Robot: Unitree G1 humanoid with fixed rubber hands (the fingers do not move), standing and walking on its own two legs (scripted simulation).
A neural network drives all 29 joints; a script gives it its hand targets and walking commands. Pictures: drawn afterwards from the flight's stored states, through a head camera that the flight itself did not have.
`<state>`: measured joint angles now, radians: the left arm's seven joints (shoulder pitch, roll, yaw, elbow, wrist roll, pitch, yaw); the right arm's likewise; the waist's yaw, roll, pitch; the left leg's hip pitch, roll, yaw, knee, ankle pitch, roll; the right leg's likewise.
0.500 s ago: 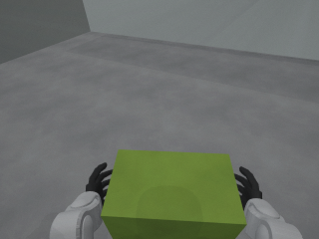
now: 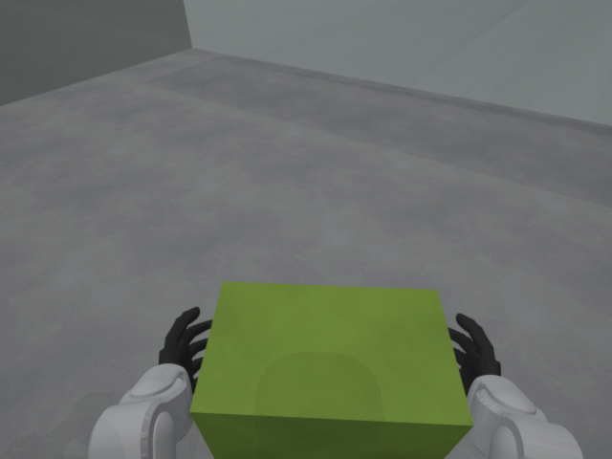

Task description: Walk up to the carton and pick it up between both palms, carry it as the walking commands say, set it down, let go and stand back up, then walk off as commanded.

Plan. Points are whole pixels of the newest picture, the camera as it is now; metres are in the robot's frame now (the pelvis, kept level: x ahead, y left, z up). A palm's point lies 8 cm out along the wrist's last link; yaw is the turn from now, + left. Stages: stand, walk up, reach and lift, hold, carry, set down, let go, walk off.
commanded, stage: carry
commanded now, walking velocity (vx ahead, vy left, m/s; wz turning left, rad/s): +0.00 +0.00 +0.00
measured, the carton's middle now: (323, 395) +0.23 +0.00 +0.04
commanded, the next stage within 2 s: none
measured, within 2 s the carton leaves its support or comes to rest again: neither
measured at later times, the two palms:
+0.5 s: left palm (182, 354) +0.24 +0.16 +0.10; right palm (468, 354) +0.25 -0.17 +0.09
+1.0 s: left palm (203, 330) +0.28 +0.14 +0.10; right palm (473, 334) +0.28 -0.19 +0.09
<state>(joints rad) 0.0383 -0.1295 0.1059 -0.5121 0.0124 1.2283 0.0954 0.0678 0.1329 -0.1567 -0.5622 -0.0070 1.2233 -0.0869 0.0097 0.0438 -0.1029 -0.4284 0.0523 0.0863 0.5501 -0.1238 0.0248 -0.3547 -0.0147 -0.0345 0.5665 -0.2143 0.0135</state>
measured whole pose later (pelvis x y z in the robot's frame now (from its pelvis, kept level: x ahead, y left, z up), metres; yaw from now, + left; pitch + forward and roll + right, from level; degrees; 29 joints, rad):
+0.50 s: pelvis +0.03 -0.01 +0.00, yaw +1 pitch +1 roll -1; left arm 0.05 -0.13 0.11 -0.52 0.02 1.21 0.10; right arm 0.05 0.13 -0.16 -0.54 0.01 1.21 -0.09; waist 0.02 0.05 -0.12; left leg -0.40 0.05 0.07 0.53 -0.15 0.01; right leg -0.32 0.00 -0.01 0.55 -0.25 0.00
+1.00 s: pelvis +0.06 -0.02 +0.01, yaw +2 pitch +1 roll +0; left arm 0.05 -0.13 0.11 -0.53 0.03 1.22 0.09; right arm 0.05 0.13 -0.16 -0.54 0.01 1.21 -0.09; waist -0.01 0.04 -0.10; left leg -0.35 0.05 0.06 0.54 -0.21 -0.01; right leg -0.27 0.01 -0.02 0.56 -0.31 -0.01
